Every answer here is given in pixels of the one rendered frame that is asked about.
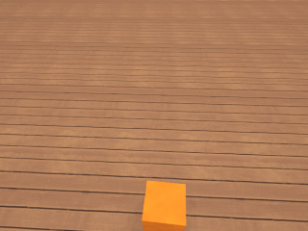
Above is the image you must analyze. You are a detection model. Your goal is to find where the carton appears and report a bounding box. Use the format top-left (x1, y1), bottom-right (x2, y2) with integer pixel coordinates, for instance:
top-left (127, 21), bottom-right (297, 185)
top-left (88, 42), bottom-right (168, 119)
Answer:
top-left (141, 180), bottom-right (187, 231)

